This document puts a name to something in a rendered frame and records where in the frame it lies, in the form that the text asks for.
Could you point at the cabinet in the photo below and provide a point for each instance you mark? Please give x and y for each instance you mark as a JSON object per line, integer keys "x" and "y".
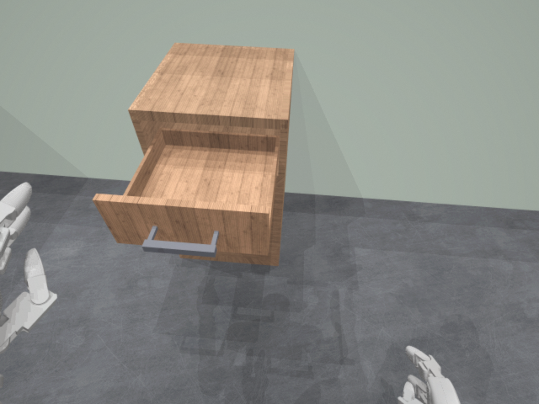
{"x": 224, "y": 88}

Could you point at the handle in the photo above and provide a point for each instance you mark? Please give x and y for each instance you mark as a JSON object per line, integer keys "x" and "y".
{"x": 184, "y": 248}

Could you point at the left robot hand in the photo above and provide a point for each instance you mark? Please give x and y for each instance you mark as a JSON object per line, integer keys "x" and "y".
{"x": 28, "y": 308}

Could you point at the right robot hand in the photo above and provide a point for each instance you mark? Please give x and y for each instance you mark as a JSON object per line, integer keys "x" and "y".
{"x": 437, "y": 390}

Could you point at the drawer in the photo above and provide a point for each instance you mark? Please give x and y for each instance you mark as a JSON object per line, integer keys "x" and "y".
{"x": 191, "y": 183}

